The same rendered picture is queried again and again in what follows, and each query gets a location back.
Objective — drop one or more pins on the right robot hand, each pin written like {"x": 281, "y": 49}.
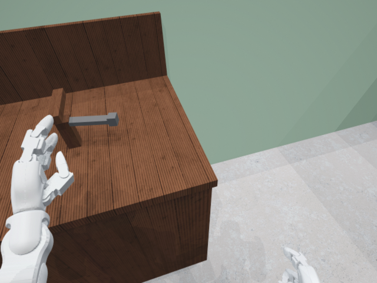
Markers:
{"x": 305, "y": 273}

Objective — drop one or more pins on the counter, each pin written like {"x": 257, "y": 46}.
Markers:
{"x": 139, "y": 206}

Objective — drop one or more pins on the tap lever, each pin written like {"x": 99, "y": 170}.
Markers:
{"x": 111, "y": 119}

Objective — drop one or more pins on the left robot hand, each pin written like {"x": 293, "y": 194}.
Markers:
{"x": 28, "y": 176}

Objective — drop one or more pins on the robot left forearm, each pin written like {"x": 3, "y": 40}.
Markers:
{"x": 25, "y": 248}

